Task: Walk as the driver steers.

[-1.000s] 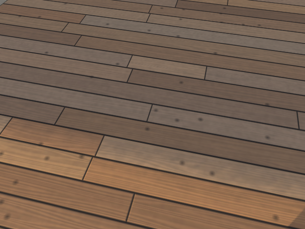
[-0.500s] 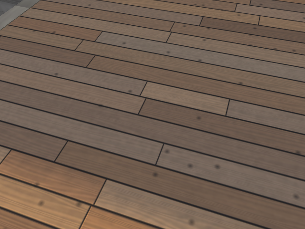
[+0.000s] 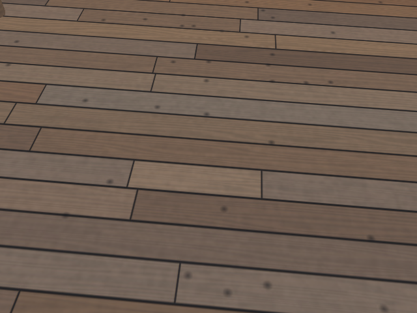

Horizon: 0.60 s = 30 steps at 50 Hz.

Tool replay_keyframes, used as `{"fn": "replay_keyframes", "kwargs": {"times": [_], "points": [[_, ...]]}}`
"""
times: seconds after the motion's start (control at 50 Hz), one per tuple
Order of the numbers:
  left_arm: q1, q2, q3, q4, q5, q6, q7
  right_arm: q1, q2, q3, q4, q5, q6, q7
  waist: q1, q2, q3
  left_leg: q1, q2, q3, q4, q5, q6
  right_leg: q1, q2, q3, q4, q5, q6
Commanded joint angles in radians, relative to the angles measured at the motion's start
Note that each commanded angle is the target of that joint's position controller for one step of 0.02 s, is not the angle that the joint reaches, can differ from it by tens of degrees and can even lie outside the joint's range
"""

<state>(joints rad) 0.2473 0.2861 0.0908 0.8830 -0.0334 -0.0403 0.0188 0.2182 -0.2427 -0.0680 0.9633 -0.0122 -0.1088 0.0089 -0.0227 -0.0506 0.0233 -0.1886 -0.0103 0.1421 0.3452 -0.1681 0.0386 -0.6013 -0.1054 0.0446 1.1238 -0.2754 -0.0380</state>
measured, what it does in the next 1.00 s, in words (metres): walks ahead, turning right: right foot, then left foot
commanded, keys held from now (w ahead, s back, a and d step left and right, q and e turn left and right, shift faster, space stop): w+e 0.72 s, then e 0.28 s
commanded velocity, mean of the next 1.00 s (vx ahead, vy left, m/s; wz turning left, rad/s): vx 0.44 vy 0.00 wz -0.58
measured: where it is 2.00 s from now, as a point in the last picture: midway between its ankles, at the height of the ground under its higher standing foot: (256, 300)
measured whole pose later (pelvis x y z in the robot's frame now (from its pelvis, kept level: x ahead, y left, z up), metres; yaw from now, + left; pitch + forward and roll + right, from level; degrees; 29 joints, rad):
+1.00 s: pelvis +0.51 -0.11 -0.01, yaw -35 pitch +2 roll +1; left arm 0.25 0.32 0.09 0.67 -0.02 0.03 0.04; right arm 0.10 -0.25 -0.06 0.78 -0.02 -0.06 0.00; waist 0.01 -0.04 0.06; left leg -0.34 0.01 0.08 0.44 -0.14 0.03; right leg -0.55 -0.02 0.05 1.16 -0.47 0.05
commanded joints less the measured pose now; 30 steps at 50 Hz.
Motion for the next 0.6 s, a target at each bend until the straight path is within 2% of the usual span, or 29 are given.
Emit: {"fn": "replay_keyframes", "kwargs": {"times": [0.02,0.08,0.12,0.18,0.22,0.26,0.28,0.3,0.32,0.34,0.36,0.38,0.4,0.42,0.44,0.46,0.5,0.54,0.6], "points": [[0.034,0.021,0.010,-0.062,0.008,0.012,-0.003,-0.049,-0.129,-0.027,-0.050,-0.004,-0.019,-0.014,0.035,0.115,0.010,0.020,0.287,-0.158,-0.232,0.128,0.146,-0.089,-0.058,0.063,-0.061,0.133,0.011],[-0.047,0.012,0.004,-0.091,0.010,0.003,-0.022,-0.030,-0.151,-0.032,-0.047,-0.003,-0.010,-0.025,0.015,0.100,0.025,0.056,0.266,-0.059,-0.236,0.186,0.129,-0.088,-0.045,0.028,-0.234,0.274,0.015],[-0.128,0.001,-0.005,-0.120,0.013,-0.001,-0.037,-0.001,-0.168,-0.036,-0.046,0.004,-0.003,-0.031,-0.015,0.086,0.046,0.086,0.270,-0.014,-0.237,0.195,0.123,-0.080,-0.035,-0.019,-0.331,0.317,0.012],[-0.222,-0.001,-0.014,-0.169,0.013,0.000,-0.057,0.056,-0.191,-0.044,-0.035,0.016,0.015,-0.033,-0.048,0.078,0.076,0.189,0.299,0.023,-0.209,0.225,0.116,-0.108,-0.021,-0.061,-0.423,0.284,-0.004],[-0.251,0.010,-0.013,-0.199,0.011,0.003,-0.069,0.074,-0.204,-0.050,-0.031,0.026,0.031,-0.031,-0.046,0.090,0.081,0.260,0.319,0.043,-0.159,0.309,0.102,-0.107,-0.003,-0.088,-0.459,0.210,-0.025],[-0.220,0.041,0.000,-0.214,0.010,0.007,-0.076,0.055,-0.231,-0.058,-0.042,0.034,0.045,-0.033,-0.007,0.123,0.038,0.295,0.323,0.075,-0.045,0.606,0.080,-0.009,0.052,-0.141,-0.473,0.112,-0.060],[-0.155,0.067,0.015,-0.207,0.009,0.009,-0.076,0.043,-0.244,-0.062,-0.048,0.038,0.053,-0.034,0.036,0.140,-0.010,0.296,0.317,0.090,0.068,0.771,0.069,0.090,0.094,-0.170,-0.475,0.066,-0.083],[-0.020,0.108,0.040,-0.175,0.005,0.010,-0.073,0.022,-0.248,-0.061,-0.055,0.043,0.061,-0.035,0.117,0.130,-0.080,0.254,0.288,0.116,0.255,0.842,0.045,0.273,0.145,-0.192,-0.533,0.100,-0.115],[0.154,0.183,0.079,-0.128,0.004,0.015,-0.055,0.028,-0.229,-0.052,-0.065,0.033,0.059,-0.037,0.193,0.075,-0.173,0.067,0.249,0.123,0.522,0.671,-0.001,0.573,0.141,-0.112,-0.575,0.140,-0.159],[0.178,0.308,0.103,-0.116,-0.002,0.016,-0.039,0.088,-0.086,-0.011,-0.121,-0.010,0.039,-0.027,0.107,-0.193,-0.224,-0.381,0.084,0.096,0.892,-0.166,-0.066,0.893,-0.119,0.390,-0.636,0.055,-0.307],[0.191,0.278,0.082,-0.159,0.014,-0.004,-0.046,0.050,-0.101,-0.001,-0.148,0.019,-0.009,-0.013,0.116,-0.148,-0.388,-0.551,-0.022,-0.169,1.066,-0.446,-0.066,1.012,-0.248,0.807,-0.816,-0.070,-0.418],[0.172,0.200,0.058,-0.151,0.024,-0.019,-0.053,-0.068,-0.162,-0.017,-0.178,0.060,-0.037,-0.003,0.149,-0.060,-0.282,-0.657,0.031,-0.224,1.074,-0.360,-0.037,0.971,-0.222,0.684,-0.848,0.003,-0.352],[0.125,0.165,0.048,-0.153,0.019,-0.029,-0.051,-0.086,-0.154,-0.013,-0.182,0.059,-0.051,-0.002,0.117,-0.022,-0.192,-0.650,0.076,-0.221,0.999,-0.272,-0.015,0.844,-0.179,0.536,-0.834,0.085,-0.313],[0.044,0.131,0.038,-0.170,0.017,-0.032,-0.050,-0.076,-0.155,-0.017,-0.164,0.034,-0.052,-0.010,0.069,0.039,-0.135,-0.578,0.114,-0.224,0.907,-0.211,-0.017,0.696,-0.135,0.428,-0.835,0.175,-0.279],[-0.010,0.100,0.026,-0.188,0.024,-0.033,-0.046,-0.058,-0.172,-0.028,-0.155,0.022,-0.040,-0.013,0.032,0.030,-0.108,-0.497,0.139,-0.229,0.839,-0.174,-0.022,0.585,-0.106,0.358,-0.853,0.263,-0.261],[-0.029,0.095,0.021,-0.199,0.030,-0.034,-0.042,-0.045,-0.173,-0.032,-0.155,0.018,-0.024,-0.011,0.011,0.022,-0.098,-0.445,0.144,-0.230,0.801,-0.154,-0.031,0.519,-0.091,0.335,-0.875,0.296,-0.259],[-0.013,0.120,0.026,-0.198,0.022,-0.038,-0.031,-0.052,-0.144,-0.029,-0.166,0.005,-0.002,-0.011,0.000,0.033,-0.081,-0.418,0.134,-0.210,0.709,-0.116,-0.062,0.446,-0.073,0.286,-0.899,0.366,-0.265],[0.020,0.148,0.033,-0.192,0.019,-0.038,-0.016,-0.123,-0.121,-0.021,-0.192,-0.003,0.007,-0.015,0.015,0.028,-0.050,-0.437,0.115,-0.198,0.577,-0.014,-0.090,0.407,-0.050,0.244,-0.913,0.369,-0.255],[0.056,0.149,0.034,-0.184,0.015,-0.031,-0.003,-0.230,-0.098,-0.009,-0.223,0.003,0.004,-0.008,0.056,-0.012,-0.020,-0.393,0.069,-0.193,0.341,0.184,-0.099,0.366,0.002,0.198,-0.908,0.260,-0.206]]}}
